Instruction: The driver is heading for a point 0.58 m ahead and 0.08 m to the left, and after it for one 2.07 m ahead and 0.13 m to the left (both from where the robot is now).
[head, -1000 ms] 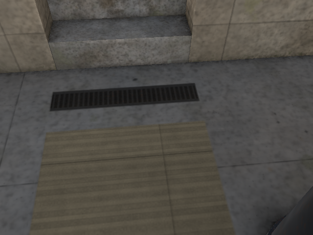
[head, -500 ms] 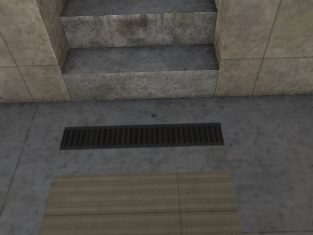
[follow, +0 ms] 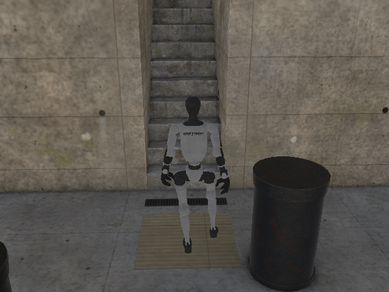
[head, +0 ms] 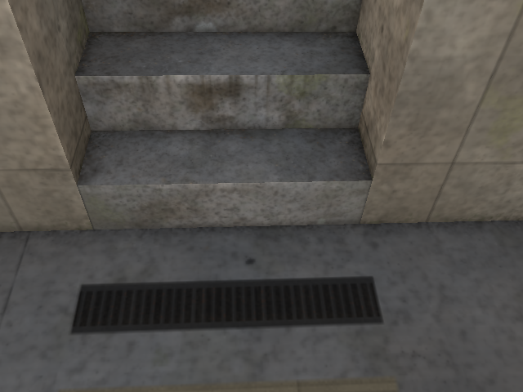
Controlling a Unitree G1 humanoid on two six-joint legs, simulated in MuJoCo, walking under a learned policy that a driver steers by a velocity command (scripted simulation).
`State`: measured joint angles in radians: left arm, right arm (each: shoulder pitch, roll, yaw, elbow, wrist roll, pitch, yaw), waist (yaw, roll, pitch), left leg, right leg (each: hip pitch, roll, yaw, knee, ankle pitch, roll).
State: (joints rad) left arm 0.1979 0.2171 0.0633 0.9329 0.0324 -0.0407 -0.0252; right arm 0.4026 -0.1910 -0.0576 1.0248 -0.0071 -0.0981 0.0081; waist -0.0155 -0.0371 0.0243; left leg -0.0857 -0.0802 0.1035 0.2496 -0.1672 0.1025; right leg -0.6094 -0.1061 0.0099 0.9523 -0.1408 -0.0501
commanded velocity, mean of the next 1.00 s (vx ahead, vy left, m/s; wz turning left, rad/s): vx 0.50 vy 0.00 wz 0.17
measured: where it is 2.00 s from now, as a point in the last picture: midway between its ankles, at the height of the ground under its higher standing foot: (237, 259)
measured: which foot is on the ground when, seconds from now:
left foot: down 0.00-0.28, up 0.30-0.82, down 0.84-1.00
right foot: up 0.00-0.26, down 0.28-0.86, up 0.88-1.00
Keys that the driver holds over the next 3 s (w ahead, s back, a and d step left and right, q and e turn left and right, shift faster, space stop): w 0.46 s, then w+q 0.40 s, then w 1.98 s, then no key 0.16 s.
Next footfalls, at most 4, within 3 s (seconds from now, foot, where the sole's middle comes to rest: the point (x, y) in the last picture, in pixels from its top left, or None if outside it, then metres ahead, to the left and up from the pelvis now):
0.28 right None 0.32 -0.12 -0.78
0.84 left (230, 355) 0.61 0.08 -0.78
1.32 right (264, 271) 0.87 -0.01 -0.78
1.76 left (198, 260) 0.91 0.19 -0.78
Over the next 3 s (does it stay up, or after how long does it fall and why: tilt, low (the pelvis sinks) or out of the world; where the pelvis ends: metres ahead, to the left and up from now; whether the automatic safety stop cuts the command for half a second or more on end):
stays up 1.33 0.18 0.37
